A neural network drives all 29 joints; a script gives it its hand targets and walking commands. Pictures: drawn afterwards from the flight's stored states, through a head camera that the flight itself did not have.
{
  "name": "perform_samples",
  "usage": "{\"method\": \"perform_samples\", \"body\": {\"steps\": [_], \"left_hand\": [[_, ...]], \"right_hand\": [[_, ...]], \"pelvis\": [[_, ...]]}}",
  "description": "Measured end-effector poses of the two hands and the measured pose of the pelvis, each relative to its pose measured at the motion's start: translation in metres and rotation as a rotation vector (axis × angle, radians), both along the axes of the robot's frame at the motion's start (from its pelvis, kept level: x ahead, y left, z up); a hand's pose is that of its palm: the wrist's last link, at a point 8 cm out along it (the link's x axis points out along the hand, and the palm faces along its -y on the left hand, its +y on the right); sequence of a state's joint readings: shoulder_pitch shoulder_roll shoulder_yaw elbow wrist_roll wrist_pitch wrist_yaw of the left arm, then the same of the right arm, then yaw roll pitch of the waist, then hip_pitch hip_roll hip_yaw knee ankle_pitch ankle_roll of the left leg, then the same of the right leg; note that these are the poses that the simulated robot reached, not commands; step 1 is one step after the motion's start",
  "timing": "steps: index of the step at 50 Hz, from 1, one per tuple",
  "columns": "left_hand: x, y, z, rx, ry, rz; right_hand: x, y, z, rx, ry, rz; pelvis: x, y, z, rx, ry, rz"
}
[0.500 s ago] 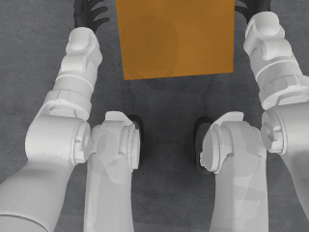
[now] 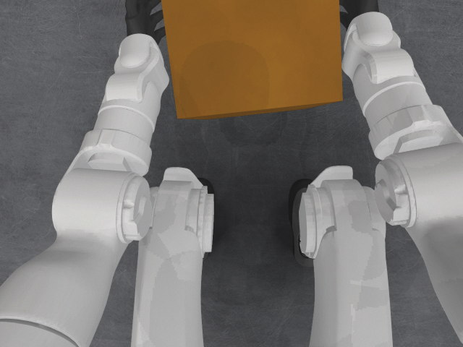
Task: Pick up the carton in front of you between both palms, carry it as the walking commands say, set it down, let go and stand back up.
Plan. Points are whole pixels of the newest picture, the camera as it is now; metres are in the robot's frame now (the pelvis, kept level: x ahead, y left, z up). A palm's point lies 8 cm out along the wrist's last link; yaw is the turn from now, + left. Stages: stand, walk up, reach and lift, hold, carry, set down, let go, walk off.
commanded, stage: reach and lift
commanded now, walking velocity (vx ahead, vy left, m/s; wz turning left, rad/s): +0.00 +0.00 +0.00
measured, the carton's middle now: (250, 51) +0.50 +0.00 -0.23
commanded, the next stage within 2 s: none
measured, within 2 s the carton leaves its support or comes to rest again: neither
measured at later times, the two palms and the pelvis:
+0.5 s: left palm (51, 6) +0.48 +0.14 +0.05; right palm out of the picture +0.48 -0.16 +0.05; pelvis +0.00 +0.00 +0.11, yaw -1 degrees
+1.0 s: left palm out of the picture +0.45 +0.14 +0.20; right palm out of the picture +0.45 -0.16 +0.20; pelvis +0.05 +0.00 +0.24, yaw -2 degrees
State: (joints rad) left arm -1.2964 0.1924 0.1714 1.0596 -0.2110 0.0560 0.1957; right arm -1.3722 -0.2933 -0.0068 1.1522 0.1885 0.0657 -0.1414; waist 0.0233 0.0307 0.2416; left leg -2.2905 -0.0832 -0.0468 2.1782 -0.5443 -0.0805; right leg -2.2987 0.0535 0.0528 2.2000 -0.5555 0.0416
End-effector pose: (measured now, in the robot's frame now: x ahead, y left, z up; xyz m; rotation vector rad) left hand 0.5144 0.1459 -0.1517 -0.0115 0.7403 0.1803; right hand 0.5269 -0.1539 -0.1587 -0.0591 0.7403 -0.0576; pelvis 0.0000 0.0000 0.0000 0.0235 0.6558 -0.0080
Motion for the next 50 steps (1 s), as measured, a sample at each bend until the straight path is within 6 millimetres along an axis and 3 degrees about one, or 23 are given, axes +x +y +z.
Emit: {"method": "perform_samples", "body": {"steps": [4,8,13,19,33,50], "left_hand": [[-0.005,-0.001,0.023,-0.014,-0.049,0.016],[-0.014,-0.003,0.062,-0.028,-0.09,0.022],[-0.024,-0.004,0.114,-0.043,-0.085,0.027],[-0.032,-0.004,0.163,-0.034,-0.064,0.014],[-0.042,-0.005,0.243,-0.031,-0.08,-0.003],[-0.065,-0.004,0.354,-0.042,-0.069,-0.008]], "right_hand": [[-0.003,-0.001,0.025,0.015,-0.046,-0.015],[-0.013,-0.003,0.066,0.029,-0.086,-0.036],[-0.027,-0.005,0.118,0.043,-0.078,-0.065],[-0.038,-0.005,0.167,0.034,-0.058,-0.068],[-0.053,-0.006,0.246,0.039,-0.074,-0.089],[-0.08,-0.005,0.357,0.052,-0.061,-0.115]], "pelvis": [[0.0,0.0,0.002,-0.002,-0.01,-0.007],[0.0,0.001,0.014,-0.004,-0.009,-0.012],[-0.001,0.001,0.042,-0.004,0.017,-0.015],[-0.001,0.002,0.079,-0.003,0.049,-0.018],[0.014,0.003,0.148,-0.007,0.063,-0.02],[0.05,0.003,0.245,-0.015,-0.078,-0.023]]}}
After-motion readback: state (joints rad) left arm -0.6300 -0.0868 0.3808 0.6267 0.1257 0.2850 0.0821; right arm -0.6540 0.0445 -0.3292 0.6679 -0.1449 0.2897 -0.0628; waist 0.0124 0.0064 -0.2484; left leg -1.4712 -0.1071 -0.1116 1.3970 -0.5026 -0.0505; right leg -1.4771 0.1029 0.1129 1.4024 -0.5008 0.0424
